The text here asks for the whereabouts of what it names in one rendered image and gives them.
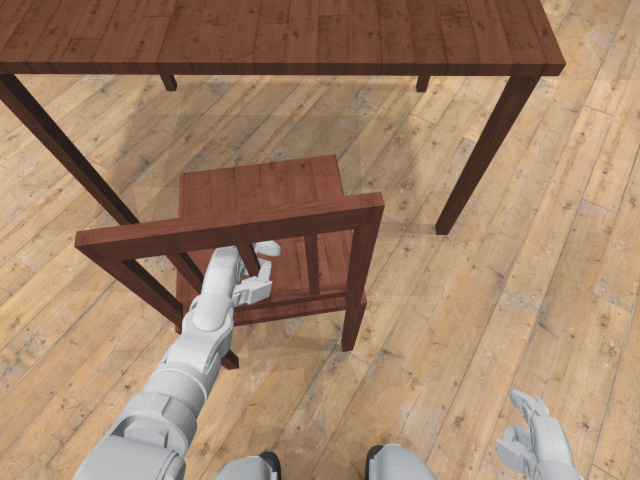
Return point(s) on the left robot hand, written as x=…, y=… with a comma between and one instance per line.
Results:
x=226, y=269

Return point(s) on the right robot thigh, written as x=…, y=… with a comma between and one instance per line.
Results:
x=395, y=463

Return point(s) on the chair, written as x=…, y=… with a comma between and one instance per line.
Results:
x=299, y=204

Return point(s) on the table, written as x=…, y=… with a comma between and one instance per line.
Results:
x=276, y=37

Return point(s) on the right robot shin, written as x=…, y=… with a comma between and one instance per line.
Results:
x=390, y=445

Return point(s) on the right robot hand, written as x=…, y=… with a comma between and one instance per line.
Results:
x=521, y=449

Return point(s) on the left robot upper arm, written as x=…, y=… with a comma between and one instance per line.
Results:
x=119, y=458

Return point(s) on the robot right forearm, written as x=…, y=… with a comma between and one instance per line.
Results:
x=556, y=470

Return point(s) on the robot left forearm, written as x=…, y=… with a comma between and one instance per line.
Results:
x=165, y=412

